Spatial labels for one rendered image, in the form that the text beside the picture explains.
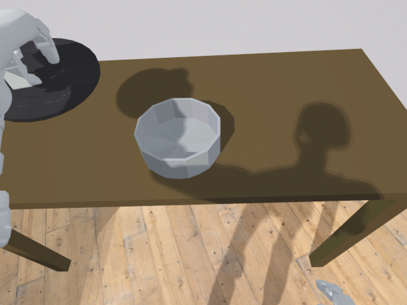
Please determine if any robot left forearm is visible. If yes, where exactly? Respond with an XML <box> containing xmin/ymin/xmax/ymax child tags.
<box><xmin>0</xmin><ymin>33</ymin><xmax>13</xmax><ymax>175</ymax></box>

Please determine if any robot left hand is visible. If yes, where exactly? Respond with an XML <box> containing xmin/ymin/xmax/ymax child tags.
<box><xmin>0</xmin><ymin>8</ymin><xmax>60</xmax><ymax>90</ymax></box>

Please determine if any pot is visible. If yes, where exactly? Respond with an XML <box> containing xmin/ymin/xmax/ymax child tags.
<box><xmin>134</xmin><ymin>98</ymin><xmax>220</xmax><ymax>179</ymax></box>

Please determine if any lid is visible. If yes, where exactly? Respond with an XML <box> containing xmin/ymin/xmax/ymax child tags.
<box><xmin>4</xmin><ymin>38</ymin><xmax>100</xmax><ymax>123</ymax></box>

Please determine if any knob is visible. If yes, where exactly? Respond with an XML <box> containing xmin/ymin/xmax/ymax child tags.
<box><xmin>20</xmin><ymin>54</ymin><xmax>51</xmax><ymax>78</ymax></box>

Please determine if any table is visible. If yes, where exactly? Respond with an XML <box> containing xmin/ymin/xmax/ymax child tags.
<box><xmin>0</xmin><ymin>48</ymin><xmax>407</xmax><ymax>271</ymax></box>

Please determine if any robot right hand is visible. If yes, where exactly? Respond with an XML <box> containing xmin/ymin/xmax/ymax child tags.
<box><xmin>316</xmin><ymin>279</ymin><xmax>355</xmax><ymax>305</ymax></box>

